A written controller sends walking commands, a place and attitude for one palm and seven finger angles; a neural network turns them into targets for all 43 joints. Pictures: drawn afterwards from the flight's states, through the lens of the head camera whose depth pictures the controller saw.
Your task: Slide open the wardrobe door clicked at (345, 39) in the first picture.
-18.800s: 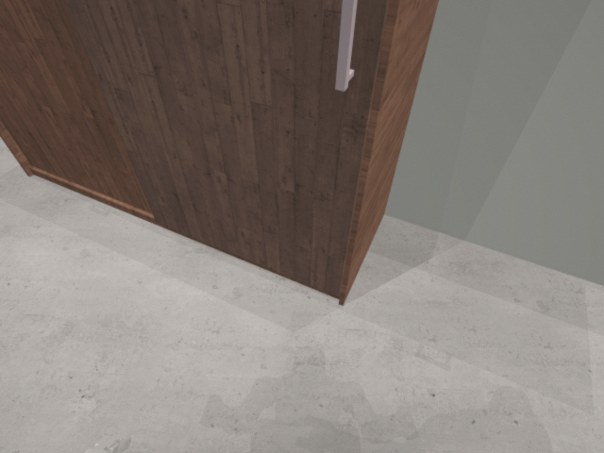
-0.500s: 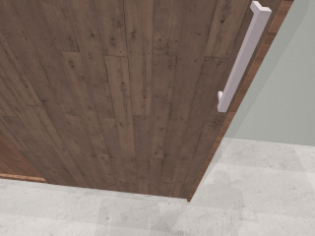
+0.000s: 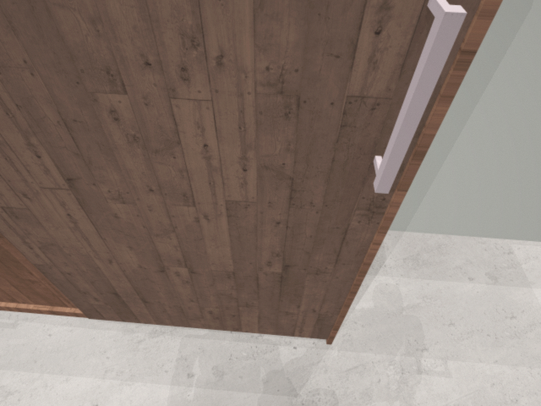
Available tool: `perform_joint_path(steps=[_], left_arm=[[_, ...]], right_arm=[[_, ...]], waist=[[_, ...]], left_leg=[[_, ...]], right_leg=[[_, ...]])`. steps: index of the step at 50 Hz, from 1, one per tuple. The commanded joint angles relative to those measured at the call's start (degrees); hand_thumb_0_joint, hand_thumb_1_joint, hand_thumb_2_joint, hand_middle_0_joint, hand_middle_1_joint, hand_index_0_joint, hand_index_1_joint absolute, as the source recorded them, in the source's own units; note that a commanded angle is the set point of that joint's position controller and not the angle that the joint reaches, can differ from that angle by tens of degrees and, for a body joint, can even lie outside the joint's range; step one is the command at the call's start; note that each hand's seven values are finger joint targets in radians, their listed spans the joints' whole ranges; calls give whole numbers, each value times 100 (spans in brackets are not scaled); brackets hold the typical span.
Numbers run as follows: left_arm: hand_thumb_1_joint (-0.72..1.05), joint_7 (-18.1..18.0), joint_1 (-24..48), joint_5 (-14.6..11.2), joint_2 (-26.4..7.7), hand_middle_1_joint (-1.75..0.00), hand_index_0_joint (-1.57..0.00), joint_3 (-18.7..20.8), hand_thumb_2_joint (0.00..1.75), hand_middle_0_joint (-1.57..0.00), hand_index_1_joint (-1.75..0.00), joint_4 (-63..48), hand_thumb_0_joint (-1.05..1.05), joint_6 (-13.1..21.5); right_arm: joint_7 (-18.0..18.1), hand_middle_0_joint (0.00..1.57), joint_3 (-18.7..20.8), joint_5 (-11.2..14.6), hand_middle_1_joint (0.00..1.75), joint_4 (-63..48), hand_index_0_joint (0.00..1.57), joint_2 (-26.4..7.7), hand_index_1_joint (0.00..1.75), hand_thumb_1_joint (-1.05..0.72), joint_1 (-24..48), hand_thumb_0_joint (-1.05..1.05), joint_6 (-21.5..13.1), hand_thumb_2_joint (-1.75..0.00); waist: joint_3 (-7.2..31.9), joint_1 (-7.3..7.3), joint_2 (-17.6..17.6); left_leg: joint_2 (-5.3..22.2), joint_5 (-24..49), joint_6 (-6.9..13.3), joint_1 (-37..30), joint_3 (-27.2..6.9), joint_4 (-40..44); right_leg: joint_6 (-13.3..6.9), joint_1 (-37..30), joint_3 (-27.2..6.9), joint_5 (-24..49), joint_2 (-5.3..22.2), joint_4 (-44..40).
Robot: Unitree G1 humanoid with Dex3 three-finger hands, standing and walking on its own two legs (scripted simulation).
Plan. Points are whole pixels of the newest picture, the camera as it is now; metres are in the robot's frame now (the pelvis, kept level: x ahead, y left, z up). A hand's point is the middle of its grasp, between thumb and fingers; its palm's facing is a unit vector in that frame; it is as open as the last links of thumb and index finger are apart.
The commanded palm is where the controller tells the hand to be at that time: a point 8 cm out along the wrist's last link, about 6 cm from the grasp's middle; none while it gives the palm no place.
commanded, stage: look again from close up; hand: right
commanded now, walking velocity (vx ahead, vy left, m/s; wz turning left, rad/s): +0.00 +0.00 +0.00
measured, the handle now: (405, 109) +0.43 -0.14 +0.24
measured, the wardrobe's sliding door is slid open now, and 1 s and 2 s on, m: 0.00 0.00 0.00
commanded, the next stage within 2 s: raise the hand with hooked fingers in 0.66 s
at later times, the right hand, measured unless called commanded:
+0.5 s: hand out of the picture +0.01 -0.17 -0.17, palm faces +0.02 +0.98 -0.19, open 7.4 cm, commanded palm none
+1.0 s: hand (419, 332) +0.22 -0.17 +0.05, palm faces +0.19 +0.98 -0.05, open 7.7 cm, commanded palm +0.11 -0.22 -0.02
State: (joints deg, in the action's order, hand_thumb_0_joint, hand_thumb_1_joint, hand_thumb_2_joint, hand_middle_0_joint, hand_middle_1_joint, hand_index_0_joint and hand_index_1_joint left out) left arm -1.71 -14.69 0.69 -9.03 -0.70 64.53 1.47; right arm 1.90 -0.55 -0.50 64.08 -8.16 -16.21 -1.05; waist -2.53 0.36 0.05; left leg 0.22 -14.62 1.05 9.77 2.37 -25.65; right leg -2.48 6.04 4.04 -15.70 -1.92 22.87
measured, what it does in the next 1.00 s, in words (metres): stands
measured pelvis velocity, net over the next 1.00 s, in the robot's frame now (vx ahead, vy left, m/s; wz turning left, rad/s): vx -0.02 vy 0.01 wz -0.03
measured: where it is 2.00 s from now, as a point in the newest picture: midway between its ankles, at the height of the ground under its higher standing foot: outside the picture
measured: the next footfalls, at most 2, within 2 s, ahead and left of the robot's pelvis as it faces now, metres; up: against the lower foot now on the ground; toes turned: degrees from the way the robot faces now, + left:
none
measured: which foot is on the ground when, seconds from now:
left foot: down 0.00-1.00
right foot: down 0.00-1.00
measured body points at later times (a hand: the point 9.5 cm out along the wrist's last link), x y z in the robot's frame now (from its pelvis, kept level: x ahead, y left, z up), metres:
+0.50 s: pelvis +0.00 +0.01 +0.00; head +0.02 +0.01 +0.45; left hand +0.00 +0.23 -0.16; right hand +0.01 -0.22 -0.16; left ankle -0.01 +0.11 -0.74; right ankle -0.03 -0.09 -0.74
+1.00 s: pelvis -0.02 +0.01 -0.02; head -0.03 +0.03 +0.43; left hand +0.14 +0.26 -0.11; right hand +0.20 -0.23 +0.06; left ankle -0.01 +0.11 -0.74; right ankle -0.03 -0.09 -0.74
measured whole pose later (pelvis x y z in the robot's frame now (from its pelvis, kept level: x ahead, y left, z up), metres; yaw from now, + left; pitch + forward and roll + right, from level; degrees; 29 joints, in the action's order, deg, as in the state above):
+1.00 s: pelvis -0.02 +0.01 -0.02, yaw -2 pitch +2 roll -1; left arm -2.6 -13.6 -1.2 -14.5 0.8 42.4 14.8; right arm -0.5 5.9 12.0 4.9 -10.2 -17.4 -17.2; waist 5.4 -1.6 -2.0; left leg 0.7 -18.5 1.9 20.2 4.1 -36.6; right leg -1.7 17.6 2.6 -19.6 -1.6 35.1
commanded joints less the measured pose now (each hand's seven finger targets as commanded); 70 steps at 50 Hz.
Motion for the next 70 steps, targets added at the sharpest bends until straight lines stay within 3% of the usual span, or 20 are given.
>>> perform_joint_path(steps=[1,37,38,39,40,41,42,43,45,47,49,50,51,53,56,59,62,65,68,70], left_arm=[[90,-56,-416,-4,-529,-30,-20,78,90,-20,-30,-100,0,93],[90,-57,-358,-1,-604,-30,-20,115,90,-20,-30,-22,0,93],[90,3,158,-74,-635,-30,-20,121,90,-20,-30,-410,0,117],[90,-250,-16,-353,-1633,-30,-20,237,90,-20,-30,-2495,0,920],[90,-444,495,-338,-1055,-30,-20,43,90,-20,-30,-2252,0,1299],[90,-450,382,-225,-1189,-30,-20,118,90,-20,-30,-2175,0,1501],[90,-386,310,-336,-797,-30,-20,97,90,-20,-30,-2058,0,1544],[90,-320,400,-377,-1154,-30,-20,160,90,-20,-30,-2465,0,1604],[90,-300,512,-270,-1245,-30,-20,304,90,-20,-30,-2863,0,1751],[90,-183,537,-192,-1191,-30,-20,364,90,-20,-30,-3068,0,1758],[90,-31,657,-171,-1241,-30,-20,444,90,-20,-30,-3358,0,1691],[90,83,723,-181,-1355,-30,-20,539,90,-20,-30,-3579,0,1604],[90,136,893,-190,-1438,-30,-20,527,90,-20,-30,-3912,0,1565],[90,86,1074,-330,-1401,-30,-20,499,90,-20,-30,-4253,0,1409],[90,-34,1091,-297,-1238,-30,-20,411,90,-20,-30,-4672,0,1219],[90,-80,553,-214,-965,-30,-20,372,90,-20,-30,-4560,0,1293],[90,-106,268,-179,-1034,-30,-20,316,90,-20,-30,-4166,0,1435],[90,-173,405,-256,-1219,-30,-20,151,90,-20,-30,-3956,0,1653],[90,-332,462,-400,-1336,-30,-20,150,90,-20,-30,-3874,0,1719],[90,-422,568,-456,-1343,-30,-20,158,90,-20,-30,-3866,0,1673]], right_arm=[[43,20,86,-13,30,-208,20,-589,30,-90,-342,0,-87,-90],[28,20,130,-8,30,-256,20,-741,30,-90,-214,0,-104,-90],[264,20,114,-72,30,2,20,-708,30,-90,-782,0,-180,-90],[181,20,951,1156,32,-8789,20,-2198,32,-88,3531,0,-1417,-89],[471,20,1434,845,33,-8346,20,-2597,33,-85,2632,0,-1269,-88],[578,21,662,785,34,-7500,21,-1475,34,-83,1159,0,-1036,-87],[587,21,-91,840,36,-5973,21,-42,36,-81,-730,0,-410,-86],[498,21,99,1123,37,-7027,21,-194,37,-78,67,0,-492,-85],[294,21,385,1043,40,-7175,21,-474,40,-74,243,0,-1075,-83],[-200,22,389,1232,43,-5853,22,16,43,-69,-1324,0,-1605,-81],[-966,22,593,1501,47,-5447,22,22,47,-64,-2197,0,-2324,-79],[-1386,22,1049,1606,48,-5181,22,-328,48,-62,-2641,0,-2523,-78],[-1823,22,1015,1679,50,-5362,22,-498,50,-60,-2477,0,-2609,-77],[-2080,22,1434,1551,53,-5635,22,-1034,53,-55,-2184,0,-2211,-75],[-1822,23,1719,1723,57,-7514,23,-1363,57,-48,-1069,0,-1824,-72],[-1140,24,1997,1709,62,-9168,24,-1483,62,-41,-222,0,-2326,-69],[-951,24,1347,1530,66,-9576,24,-1190,66,-34,73,0,-3017,-66],[-1446,25,637,1578,70,-9135,25,-1008,70,-27,687,0,-3173,-63],[-1975,25,860,1632,75,-8055,25,-1410,75,-20,620,0,-2408,-60],[-2135,25,1473,1680,78,-7135,25,-1808,78,-15,181,0,-1610,-58]], waist=[[-131,-35,49],[-60,-26,28],[-36,186,192],[2804,-454,-803],[2166,-154,-1431],[2197,-79,-1648],[1192,-163,-901],[644,-191,-615],[329,-305,108],[-188,2,1430],[-111,195,2029],[-20,342,1626],[171,249,1425],[602,408,888],[1177,416,-244],[1865,217,-1043],[1621,-190,-997],[1029,-550,-930],[630,-466,-181],[522,-121,175]], left_leg=[[646,1341,184,-62,-665,365],[647,1414,217,-87,-742,452],[973,3870,-37,-68,-908,248],[354,2724,90,-662,-651,-77],[105,1501,142,-404,-610,-152],[52,777,179,-288,-204,-255],[58,500,108,314,-34,-200],[122,520,65,472,73,-138],[92,110,39,901,133,-99],[0,-527,-15,1571,248,-369],[19,-664,-7,1709,119,-720],[51,-292,69,1487,9,-839],[162,14,73,1286,-114,-929],[243,249,37,1050,-338,-1034],[184,-10,40,1050,-362,-1153],[43,701,78,1039,-254,-1337],[-72,587,90,1613,-191,-1381],[-39,78,59,1914,-161,-1174],[17,-784,7,1662,-336,-685],[121,-1037,-21,1331,-521,-396]], right_leg=[[20,270,-642,1173,793,-423],[58,227,-620,1155,846,-489],[193,584,-293,1570,900,777],[118,-687,-514,1914,149,25],[195,-845,-194,1971,312,-9],[279,-475,-338,2038,338,-87],[266,-60,-485,1707,448,-92],[235,346,-664,1279,424,-7],[210,746,-606,698,297,383],[222,1676,-553,174,234,814],[284,2421,-424,-100,138,1266],[334,2362,-322,18,70,1407],[322,2409,-223,32,-29,1591],[234,2656,-64,91,-112,1705],[167,2477,-15,154,-96,1699],[131,1766,-253,757,85,1765],[99,1545,-449,759,187,1953],[32,1533,-652,250,270,1907],[23,1980,-739,-467,251,1636],[40,2206,-664,-467,233,1514]])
